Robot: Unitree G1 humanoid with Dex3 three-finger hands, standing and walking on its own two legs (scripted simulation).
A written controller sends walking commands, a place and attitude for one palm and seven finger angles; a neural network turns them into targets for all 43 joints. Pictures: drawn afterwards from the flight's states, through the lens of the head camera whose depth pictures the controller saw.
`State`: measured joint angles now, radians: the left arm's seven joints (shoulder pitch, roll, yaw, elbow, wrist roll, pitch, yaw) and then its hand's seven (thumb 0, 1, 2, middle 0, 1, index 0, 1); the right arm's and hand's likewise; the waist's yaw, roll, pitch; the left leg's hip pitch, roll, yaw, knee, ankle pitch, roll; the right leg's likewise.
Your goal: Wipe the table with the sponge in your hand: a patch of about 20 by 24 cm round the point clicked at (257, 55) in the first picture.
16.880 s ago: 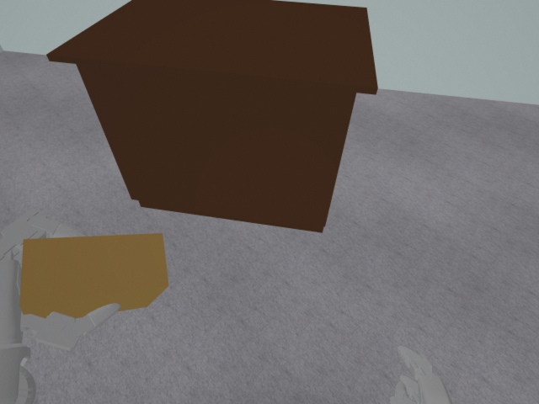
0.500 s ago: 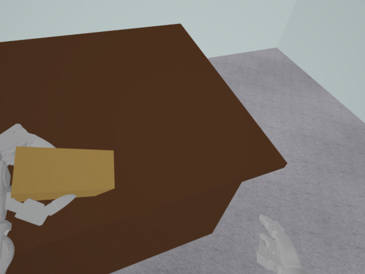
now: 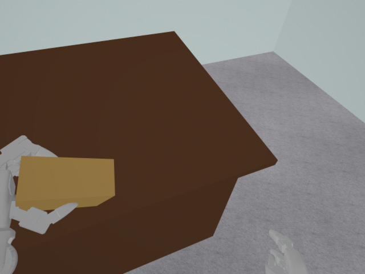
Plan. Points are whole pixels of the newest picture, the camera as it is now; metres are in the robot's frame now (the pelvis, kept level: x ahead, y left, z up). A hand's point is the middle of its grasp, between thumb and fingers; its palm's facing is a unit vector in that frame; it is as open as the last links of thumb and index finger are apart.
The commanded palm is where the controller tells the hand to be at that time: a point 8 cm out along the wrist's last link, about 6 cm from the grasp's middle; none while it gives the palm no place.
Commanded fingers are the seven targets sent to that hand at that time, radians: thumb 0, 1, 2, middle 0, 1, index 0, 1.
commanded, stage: shuffle to correct the standing spot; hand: left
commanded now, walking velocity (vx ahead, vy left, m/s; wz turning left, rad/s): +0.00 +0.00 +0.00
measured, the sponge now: (79, 185) +0.23 +0.20 +0.13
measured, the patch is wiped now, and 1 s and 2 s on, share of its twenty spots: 0.00 0.00 0.00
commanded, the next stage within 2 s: come to a stop and stand still in 1.84 s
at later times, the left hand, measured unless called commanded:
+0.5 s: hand (75, 180) +0.23 +0.20 +0.15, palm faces +0.32 -0.86 -0.40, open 10.1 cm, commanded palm +0.17 +0.24 +0.17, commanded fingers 0.00 0.10 1.30 -1.20 -1.60 -1.20 -1.60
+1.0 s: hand (95, 182) +0.23 +0.17 +0.15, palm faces +0.31 -0.85 -0.43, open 10.1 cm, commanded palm +0.17 +0.21 +0.17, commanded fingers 0.00 0.10 1.30 -1.20 -1.60 -1.20 -1.60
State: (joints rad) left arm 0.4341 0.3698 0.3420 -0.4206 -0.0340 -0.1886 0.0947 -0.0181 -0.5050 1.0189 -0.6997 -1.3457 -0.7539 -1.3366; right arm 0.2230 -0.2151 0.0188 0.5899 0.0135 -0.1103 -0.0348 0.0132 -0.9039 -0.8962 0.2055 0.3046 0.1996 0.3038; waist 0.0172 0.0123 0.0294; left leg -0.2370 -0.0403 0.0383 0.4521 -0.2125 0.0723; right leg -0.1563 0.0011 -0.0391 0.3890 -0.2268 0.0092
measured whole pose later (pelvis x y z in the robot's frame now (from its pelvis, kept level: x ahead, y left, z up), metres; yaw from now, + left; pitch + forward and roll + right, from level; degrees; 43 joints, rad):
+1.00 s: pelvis +0.00 -0.07 -0.01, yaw +0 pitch +1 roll -1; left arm 0.46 0.42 0.38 -0.53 -0.09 -0.12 0.07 -0.02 -0.50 1.02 -0.70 -1.35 -0.75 -1.34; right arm 0.22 -0.21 -0.02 0.55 0.01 -0.06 -0.03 0.01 -0.91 -0.90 0.20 0.30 0.20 0.30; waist 0.00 0.00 0.05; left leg -0.32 0.07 0.00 0.60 -0.29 -0.03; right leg -0.23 0.11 -0.07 0.50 -0.29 -0.09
